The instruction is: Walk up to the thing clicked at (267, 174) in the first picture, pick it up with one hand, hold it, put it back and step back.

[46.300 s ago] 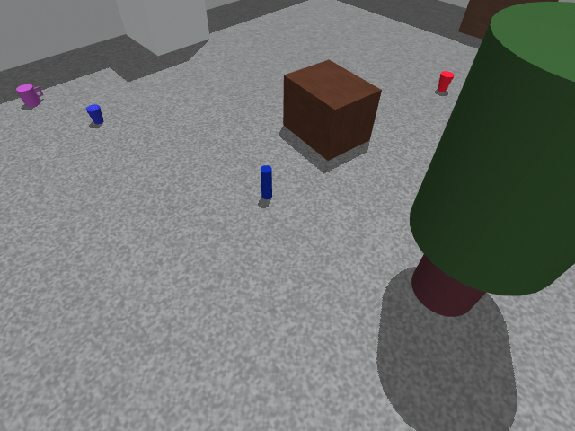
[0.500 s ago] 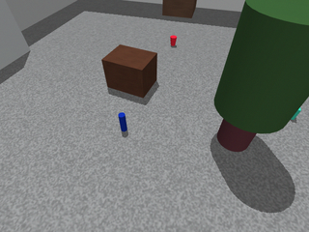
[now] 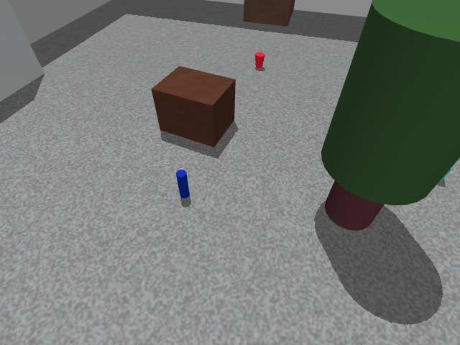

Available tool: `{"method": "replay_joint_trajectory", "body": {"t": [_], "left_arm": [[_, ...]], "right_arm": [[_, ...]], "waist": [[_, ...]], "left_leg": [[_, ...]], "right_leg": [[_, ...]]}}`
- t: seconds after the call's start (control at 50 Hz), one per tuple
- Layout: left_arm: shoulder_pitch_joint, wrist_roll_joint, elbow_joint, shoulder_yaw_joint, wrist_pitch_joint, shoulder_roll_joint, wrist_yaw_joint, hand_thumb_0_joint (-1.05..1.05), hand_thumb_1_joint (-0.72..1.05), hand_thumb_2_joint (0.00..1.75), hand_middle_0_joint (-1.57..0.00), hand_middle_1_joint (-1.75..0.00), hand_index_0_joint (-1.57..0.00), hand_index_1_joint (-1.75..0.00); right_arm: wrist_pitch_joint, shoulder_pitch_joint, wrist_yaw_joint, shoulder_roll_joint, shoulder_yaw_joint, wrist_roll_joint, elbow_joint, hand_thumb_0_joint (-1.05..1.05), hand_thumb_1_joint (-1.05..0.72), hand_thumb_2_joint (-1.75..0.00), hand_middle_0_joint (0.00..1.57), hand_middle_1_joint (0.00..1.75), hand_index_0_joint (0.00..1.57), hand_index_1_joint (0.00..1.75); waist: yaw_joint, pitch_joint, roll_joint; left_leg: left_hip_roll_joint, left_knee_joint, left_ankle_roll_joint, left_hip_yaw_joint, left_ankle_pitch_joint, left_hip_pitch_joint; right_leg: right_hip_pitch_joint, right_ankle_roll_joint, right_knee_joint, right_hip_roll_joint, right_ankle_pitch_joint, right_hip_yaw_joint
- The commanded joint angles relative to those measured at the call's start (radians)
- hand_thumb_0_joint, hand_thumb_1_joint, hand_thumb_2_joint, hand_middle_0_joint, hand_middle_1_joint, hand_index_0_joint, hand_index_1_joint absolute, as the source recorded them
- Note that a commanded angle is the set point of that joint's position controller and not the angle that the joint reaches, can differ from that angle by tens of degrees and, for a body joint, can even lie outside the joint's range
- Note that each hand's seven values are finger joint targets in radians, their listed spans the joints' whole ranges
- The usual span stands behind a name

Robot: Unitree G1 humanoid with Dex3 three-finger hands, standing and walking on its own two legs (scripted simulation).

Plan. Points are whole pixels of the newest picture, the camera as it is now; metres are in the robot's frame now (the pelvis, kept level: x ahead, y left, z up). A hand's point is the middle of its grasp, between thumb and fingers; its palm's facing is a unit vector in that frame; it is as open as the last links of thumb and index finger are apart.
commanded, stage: step back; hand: left
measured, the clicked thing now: (183, 184) +1.02 +0.25 -0.68
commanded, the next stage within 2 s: stand in 0.24 s
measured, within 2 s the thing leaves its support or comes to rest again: neither
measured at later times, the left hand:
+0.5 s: hand out of the picture +0.10 +0.25 -0.14, palm faces -0.01 -0.95 -0.33, open 7.4 cm
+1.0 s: hand out of the picture +0.02 +0.26 -0.14, palm faces -0.04 -0.94 -0.33, open 7.4 cm
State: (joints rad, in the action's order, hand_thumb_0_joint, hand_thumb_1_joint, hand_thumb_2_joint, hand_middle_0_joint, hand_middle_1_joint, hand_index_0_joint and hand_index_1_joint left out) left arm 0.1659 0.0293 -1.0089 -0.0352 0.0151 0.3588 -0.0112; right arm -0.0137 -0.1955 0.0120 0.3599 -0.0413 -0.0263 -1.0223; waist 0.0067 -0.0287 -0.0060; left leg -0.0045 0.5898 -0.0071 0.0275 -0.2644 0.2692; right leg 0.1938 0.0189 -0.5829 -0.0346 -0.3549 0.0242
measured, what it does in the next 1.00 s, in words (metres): stands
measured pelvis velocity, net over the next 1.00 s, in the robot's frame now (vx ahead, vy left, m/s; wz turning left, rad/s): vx -0.03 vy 0.00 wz -0.01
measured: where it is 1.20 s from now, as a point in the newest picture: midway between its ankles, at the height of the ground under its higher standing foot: outside the picture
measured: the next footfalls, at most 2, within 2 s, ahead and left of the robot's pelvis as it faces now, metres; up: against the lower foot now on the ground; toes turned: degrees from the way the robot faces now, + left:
none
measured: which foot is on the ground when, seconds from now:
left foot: down 0.00-1.00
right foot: down 0.00-1.00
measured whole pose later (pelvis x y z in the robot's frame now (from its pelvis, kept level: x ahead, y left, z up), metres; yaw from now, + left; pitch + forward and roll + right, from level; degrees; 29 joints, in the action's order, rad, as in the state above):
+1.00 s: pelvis -0.03 +0.00 +0.02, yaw -1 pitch -3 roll +0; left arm 0.15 0.01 -1.15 0.00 0.01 0.36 -0.02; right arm 0.00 -0.14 0.02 0.35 -0.01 -0.02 -1.15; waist 0.00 -0.05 0.00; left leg -0.01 0.34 -0.01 0.02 -0.12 0.18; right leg 0.11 0.02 -0.34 -0.03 -0.18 0.02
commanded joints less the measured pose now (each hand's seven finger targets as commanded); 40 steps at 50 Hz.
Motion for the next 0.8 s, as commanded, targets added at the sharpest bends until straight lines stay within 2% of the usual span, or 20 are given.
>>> {"method": "replay_joint_trajectory", "body": {"t": [0.0, 0.04, 0.08, 0.1, 0.18, 0.2, 0.22, 0.24, 0.26, 0.3, 0.34, 0.38, 0.46, 0.52, 0.6, 0.62, 0.66, 0.72, 0.74, 0.78], "left_arm": [[-0.071, -0.017, 0.062, -0.054, 0.03, 0.227, 0.021, 0.0, 0.9, 0.9, -0.2, -0.3, -0.2, -0.3], [-0.065, -0.018, 0.046, -0.056, 0.029, 0.235, 0.025, 0.0, 0.9, 0.9, -0.2, -0.3, -0.2, -0.3], [-0.08, -0.021, 0.043, -0.059, 0.023, 0.236, 0.03, 0.0, 0.9, 0.9, -0.2, -0.3, -0.2, -0.3], [-0.099, -0.022, 0.049, -0.058, 0.021, 0.232, 0.03, 0.0, 0.9, 0.9, -0.2, -0.3, -0.2, -0.3], [-0.119, -0.022, 0.039, -0.048, 0.014, 0.217, 0.031, 0.0, 0.9, 0.9, -0.2, -0.3, -0.2, -0.3], [-0.123, -0.021, 0.038, -0.047, 0.014, 0.215, 0.031, 0.0, 0.9, 0.9, -0.2, -0.3, -0.2, -0.3], [-0.098, -0.034, 0.007, -0.025, 0.012, 0.179, 0.026, 0.0, 0.9, 0.9, -0.2, -0.3, -0.2, -0.3], [-0.109, -0.033, 0.01, -0.028, 0.012, 0.19, 0.027, 0.0, 0.9, 0.9, -0.2, -0.3, -0.2, -0.3], [-0.107, -0.032, 0.001, -0.027, 0.013, 0.198, 0.029, 0.0, 0.9, 0.9, -0.2, -0.3, -0.2, -0.3], [-0.129, -0.031, -0.003, -0.022, 0.013, 0.191, 0.029, 0.0, 0.9, 0.9, -0.2, -0.3, -0.2, -0.3], [-0.134, -0.028, -0.013, -0.02, 0.014, 0.197, 0.028, 0.0, 0.9, 0.9, -0.2, -0.3, -0.2, -0.3], [-0.14, -0.025, -0.025, -0.016, 0.014, 0.194, 0.025, 0.0, 0.9, 0.9, -0.2, -0.3, -0.2, -0.3], [-0.147, -0.022, -0.042, -0.011, 0.017, 0.194, 0.02, 0.0, 0.9, 0.9, -0.2, -0.3, -0.2, -0.3], [-0.136, -0.021, -0.051, -0.01, 0.021, 0.199, 0.02, 0.0, 0.9, 0.9, -0.2, -0.3, -0.2, -0.3], [-0.133, -0.019, -0.06, -0.008, 0.024, 0.202, 0.016, 0.0, 0.9, 0.9, -0.2, -0.3, -0.2, -0.3], [-0.143, -0.019, -0.062, -0.009, 0.022, 0.203, 0.016, 0.0, 0.9, 0.9, -0.2, -0.3, -0.2, -0.3], [-0.126, -0.017, -0.068, -0.008, 0.021, 0.203, 0.016, 0.0, 0.9, 0.9, -0.2, -0.3, -0.2, -0.3], [-0.113, -0.018, -0.073, -0.011, 0.018, 0.207, 0.012, 0.0, 0.9, 0.9, -0.2, -0.3, -0.2, -0.3], [-0.104, -0.017, -0.074, -0.009, 0.017, 0.205, 0.012, 0.0, 0.9, 0.9, -0.2, -0.3, -0.2, -0.3], [-0.094, -0.016, -0.076, -0.008, 0.019, 0.201, 0.009, 0.0, 0.9, 0.9, -0.2, -0.3, -0.2, -0.3]], "right_arm": [[-0.042, 0.071, -0.016, 0.197, -0.036, 0.008, 0.053, 0.0, -0.9, -0.9, 0.2, 0.3, 0.2, 0.3], [-0.039, 0.08, -0.019, 0.186, -0.03, 0.009, 0.047, 0.0, -0.9, -0.9, 0.2, 0.3, 0.2, 0.3], [-0.036, 0.064, -0.025, 0.192, -0.034, 0.011, 0.034, 0.0, -0.9, -0.9, 0.2, 0.3, 0.2, 0.3], [-0.034, 0.053, -0.028, 0.195, -0.036, 0.01, 0.028, 0.0, -0.9, -0.9, 0.2, 0.3, 0.2, 0.3], [-0.029, 0.101, -0.03, 0.199, -0.038, 0.01, 0.028, 0.0, -0.9, -0.9, 0.2, 0.3, 0.2, 0.3], [-0.028, 0.108, -0.031, 0.2, -0.037, 0.01, 0.027, 0.0, -0.9, -0.9, 0.2, 0.3, 0.2, 0.3], [-0.029, 0.129, -0.03, 0.199, -0.022, 0.015, 0.026, 0.0, -0.9, -0.9, 0.2, 0.3, 0.2, 0.3], [-0.027, 0.121, -0.033, 0.201, -0.024, 0.015, 0.026, 0.0, -0.9, -0.9, 0.2, 0.3, 0.2, 0.3], [-0.029, 0.122, -0.033, 0.204, -0.024, 0.018, 0.017, 0.0, -0.9, -0.9, 0.2, 0.3, 0.2, 0.3], [-0.028, 0.127, -0.033, 0.204, -0.017, 0.02, 0.009, 0.0, -0.9, -0.9, 0.2, 0.3, 0.2, 0.3], [-0.026, 0.149, -0.032, 0.198, -0.016, 0.022, 0.009, 0.0, -0.9, -0.9, 0.2, 0.3, 0.2, 0.3], [-0.02, 0.168, -0.029, 0.193, -0.012, 0.024, 0.005, 0.0, -0.9, -0.9, 0.2, 0.3, 0.2, 0.3], [-0.02, 0.186, -0.022, 0.193, -0.01, 0.023, -0.011, 0.0, -0.9, -0.9, 0.2, 0.3, 0.2, 0.3], [-0.02, 0.191, -0.018, 0.196, -0.011, 0.021, -0.019, 0.0, -0.9, -0.9, 0.2, 0.3, 0.2, 0.3], [-0.022, 0.188, -0.013, 0.193, -0.006, 0.02, -0.031, 0.0, -0.9, -0.9, 0.2, 0.3, 0.2, 0.3], [-0.02, 0.182, -0.012, 0.19, -0.004, 0.018, -0.037, 0.0, -0.9, -0.9, 0.2, 0.3, 0.2, 0.3], [-0.02, 0.192, -0.011, 0.193, -0.007, 0.017, -0.042, 0.0, -0.9, -0.9, 0.2, 0.3, 0.2, 0.3], [-0.018, 0.173, -0.009, 0.198, -0.008, 0.015, -0.049, 0.0, -0.9, -0.9, 0.2, 0.3, 0.2, 0.3], [-0.019, 0.179, -0.008, 0.198, -0.01, 0.013, -0.048, 0.0, -0.9, -0.9, 0.2, 0.3, 0.2, 0.3], [-0.018, 0.164, -0.007, 0.204, -0.011, 0.013, -0.052, 0.0, -0.9, -0.9, 0.2, 0.3, 0.2, 0.3]], "waist": [[0.027, 0.052, 0.054], [0.023, 0.059, 0.042], [0.017, 0.1, 0.011], [0.008, 0.115, -0.003], [0.016, 0.122, -0.044], [0.017, 0.131, -0.052], [0.014, 0.111, -0.062], [0.002, 0.129, -0.055], [0.005, 0.143, -0.046], [0.001, 0.129, -0.05], [-0.001, 0.138, -0.029], [-0.002, 0.092, -0.008], [-0.008, 0.068, 0.004], [-0.005, 0.079, 0.004], [-0.009, 0.054, 0.006], [-0.012, 0.03, 0.0], [-0.002, 0.02, 0.0], [-0.003, -0.004, -0.007], [0.001, 0.002, -0.007], [-0.001, -0.006, -0.011]], "left_leg": [[-0.111, -0.094, 0.076, 0.112, 0.358, -0.022], [-0.089, -0.06, 0.062, 0.063, 0.413, -0.015], [-0.083, -0.057, 0.055, 0.046, 0.474, -0.049], [-0.088, -0.063, 0.058, 0.049, 0.492, -0.061], [-0.115, -0.099, 0.074, 0.091, 0.448, -0.077], [-0.118, -0.102, 0.075, 0.092, 0.453, -0.078], [-0.12, -0.129, 0.054, 0.101, 0.515, -0.124], [-0.126, -0.136, 0.05, 0.094, 0.544, -0.151], [-0.124, -0.122, 0.043, 0.091, 0.593, -0.165], [-0.126, -0.16, 0.041, 0.089, 0.57, -0.167], [-0.128, -0.17, 0.037, 0.082, 0.562, -0.194], [-0.124, -0.208, 0.035, 0.085, 0.448, -0.171], [-0.122, -0.251, 0.029, 0.08, 0.351, -0.183], [-0.12, -0.266, 0.026, 0.074, 0.32, -0.194], [-0.116, -0.296, 0.022, 0.075, 0.203, -0.188], [-0.112, -0.316, 0.019, 0.08, 0.146, -0.153], [-0.115, -0.326, 0.019, 0.088, 0.121, -0.154], [-0.114, -0.353, 0.018, 0.099, 0.007, -0.115], [-0.115, -0.351, 0.018, 0.098, 0.021, -0.12], [-0.115, -0.359, 0.019, 0.104, -0.027, -0.097]], "right_leg": [[-0.046, -0.053, 0.121, -0.058, 0.271, -0.062], [-0.105, -0.06, 0.121, -0.076, 0.361, -0.068], [-0.124, -0.068, 0.079, -0.089, 0.456, -0.061], [-0.125, -0.07, 0.072, -0.085, 0.442, -0.05], [-0.109, -0.058, 0.086, -0.065, 0.344, -0.027], [-0.121, -0.056, 0.09, -0.068, 0.346, -0.028], [-0.099, -0.047, 0.135, -0.082, 0.433, -0.075], [-0.117, -0.042, 0.143, -0.083, 0.459, -0.069], [-0.136, -0.042, 0.139, -0.089, 0.521, -0.067], [-0.145, -0.034, 0.16, -0.082, 0.475, -0.065], [-0.15, -0.033, 0.181, -0.087, 0.481, -0.062], [-0.137, -0.029, 0.229, -0.085, 0.41, -0.063], [-0.117, -0.031, 0.279, -0.089, 0.335, -0.073], [-0.125, -0.029, 0.299, -0.096, 0.323, -0.078], [-0.092, -0.028, 0.33, -0.098, 0.231, -0.089], [-0.088, -0.026, 0.333, -0.095, 0.184, -0.087], [-0.071, -0.03, 0.336, -0.094, 0.152, -0.088], [-0.051, -0.032, 0.337, -0.084, 0.077, -0.087], [-0.049, -0.035, 0.334, -0.087, 0.08, -0.089], [-0.039, -0.034, 0.337, -0.083, 0.054, -0.092]]}}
